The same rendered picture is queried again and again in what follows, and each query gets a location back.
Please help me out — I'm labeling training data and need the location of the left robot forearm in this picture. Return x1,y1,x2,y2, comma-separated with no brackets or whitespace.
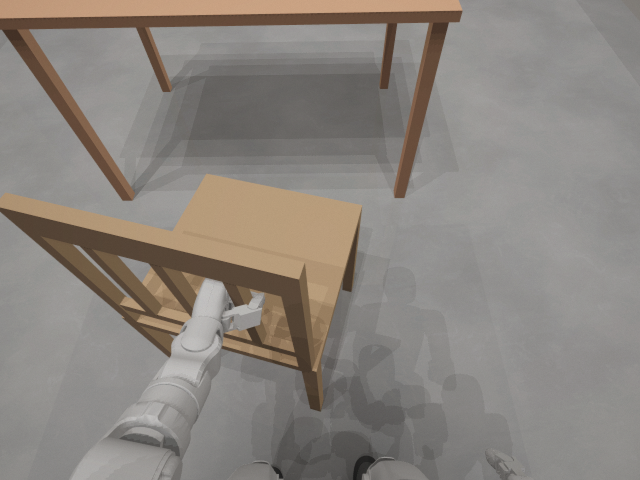
69,316,223,480

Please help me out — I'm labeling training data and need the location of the right robot hand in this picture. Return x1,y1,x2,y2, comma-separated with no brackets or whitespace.
485,448,534,480

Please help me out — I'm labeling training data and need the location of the left robot hand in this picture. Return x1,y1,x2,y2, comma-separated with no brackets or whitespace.
191,278,265,333

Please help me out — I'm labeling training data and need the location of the table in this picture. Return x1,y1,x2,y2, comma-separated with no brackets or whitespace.
0,0,463,201

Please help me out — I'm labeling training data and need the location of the robot left foot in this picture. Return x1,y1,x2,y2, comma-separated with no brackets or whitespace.
271,466,283,479

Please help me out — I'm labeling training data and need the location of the chair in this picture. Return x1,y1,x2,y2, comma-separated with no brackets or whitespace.
0,174,362,412

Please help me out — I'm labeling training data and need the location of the right robot shin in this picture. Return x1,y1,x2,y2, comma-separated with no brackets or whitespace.
366,457,395,473

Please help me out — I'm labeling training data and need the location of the left robot upper arm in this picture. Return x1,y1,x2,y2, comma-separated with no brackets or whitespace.
75,437,183,480

